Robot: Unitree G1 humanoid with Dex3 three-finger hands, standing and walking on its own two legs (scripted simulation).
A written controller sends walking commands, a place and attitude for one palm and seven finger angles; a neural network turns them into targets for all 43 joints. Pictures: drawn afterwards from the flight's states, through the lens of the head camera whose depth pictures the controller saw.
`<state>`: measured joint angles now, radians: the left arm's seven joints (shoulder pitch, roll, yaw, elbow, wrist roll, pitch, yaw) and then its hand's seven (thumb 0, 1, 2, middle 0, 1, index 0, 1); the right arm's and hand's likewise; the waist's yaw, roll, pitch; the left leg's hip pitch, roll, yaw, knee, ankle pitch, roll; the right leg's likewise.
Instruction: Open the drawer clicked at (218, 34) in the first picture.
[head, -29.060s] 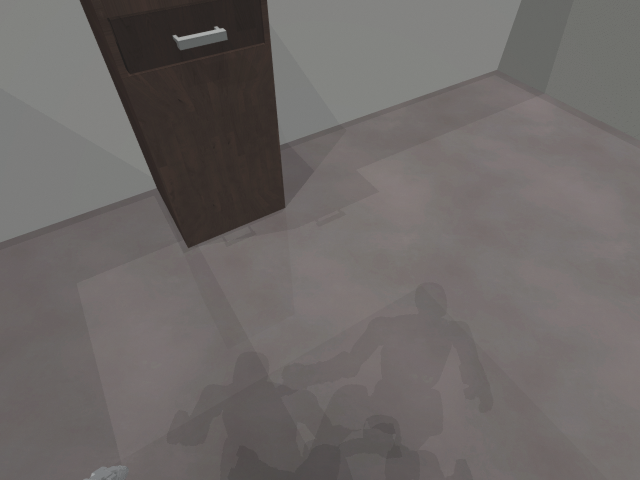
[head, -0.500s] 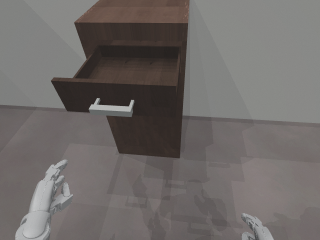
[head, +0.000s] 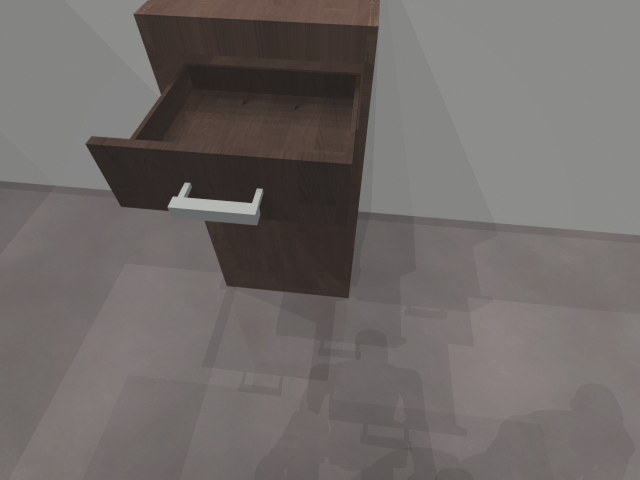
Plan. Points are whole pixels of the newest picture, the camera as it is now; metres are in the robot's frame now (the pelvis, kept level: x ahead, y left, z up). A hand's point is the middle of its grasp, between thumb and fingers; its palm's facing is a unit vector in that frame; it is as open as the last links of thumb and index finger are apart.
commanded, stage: let the arm hang, fingers relaxed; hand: left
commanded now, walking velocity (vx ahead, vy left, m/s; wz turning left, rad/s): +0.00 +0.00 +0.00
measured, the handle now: (218, 201) +0.50 +0.20 +0.03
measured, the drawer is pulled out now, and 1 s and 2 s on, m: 0.30 0.30 0.30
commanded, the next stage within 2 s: look to check the result in 0.46 s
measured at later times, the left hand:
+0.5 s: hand out of the picture +0.01 +0.15 -0.17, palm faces +0.03 -0.98 -0.19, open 7.3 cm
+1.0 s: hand out of the picture +0.02 +0.14 -0.17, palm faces +0.02 -0.98 -0.19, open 7.4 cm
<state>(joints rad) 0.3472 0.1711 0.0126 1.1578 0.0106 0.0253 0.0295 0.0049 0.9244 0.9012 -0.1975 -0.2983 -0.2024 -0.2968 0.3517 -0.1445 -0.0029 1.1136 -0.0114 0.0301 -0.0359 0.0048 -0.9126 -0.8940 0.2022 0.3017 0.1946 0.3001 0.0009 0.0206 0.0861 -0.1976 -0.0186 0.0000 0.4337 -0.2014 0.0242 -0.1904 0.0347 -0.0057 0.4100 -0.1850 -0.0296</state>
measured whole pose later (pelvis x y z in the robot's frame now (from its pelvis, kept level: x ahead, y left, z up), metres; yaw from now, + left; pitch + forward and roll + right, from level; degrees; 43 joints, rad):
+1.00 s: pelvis +0.02 -0.02 +0.00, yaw -1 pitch -2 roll +0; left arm 0.28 0.12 0.01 1.14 0.01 -0.01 0.04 0.01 0.91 0.90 -0.20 -0.30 -0.20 -0.30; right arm 0.29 -0.11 -0.01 1.13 -0.01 0.01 -0.04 0.00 -0.91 -0.89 0.20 0.30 0.20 0.30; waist 0.00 0.02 0.06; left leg -0.14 0.01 0.01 0.40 -0.23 0.00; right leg -0.15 0.06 0.01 0.40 -0.21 -0.06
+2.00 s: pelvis +0.03 -0.03 +0.00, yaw -1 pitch -2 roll +0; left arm 0.23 0.16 0.02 1.14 0.01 -0.01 0.03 0.01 0.91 0.90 -0.20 -0.30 -0.20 -0.30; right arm 0.26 -0.16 -0.02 1.13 -0.02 0.01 -0.04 0.00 -0.91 -0.89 0.20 0.30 0.20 0.30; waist -0.01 0.02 0.07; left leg -0.12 0.02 0.01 0.37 -0.22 -0.02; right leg -0.13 0.08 0.00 0.36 -0.20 -0.07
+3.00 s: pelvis +0.04 -0.03 +0.01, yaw -1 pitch -1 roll +0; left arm 0.15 0.24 0.03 1.13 0.01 -0.01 0.02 0.01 0.91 0.90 -0.20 -0.30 -0.20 -0.30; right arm 0.18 -0.24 -0.02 1.12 -0.02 0.01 -0.03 0.00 -0.91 -0.89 0.20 0.30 0.20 0.30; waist -0.01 0.01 0.07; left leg -0.09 0.03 0.01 0.33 -0.21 -0.02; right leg -0.10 0.08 0.01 0.32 -0.19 -0.07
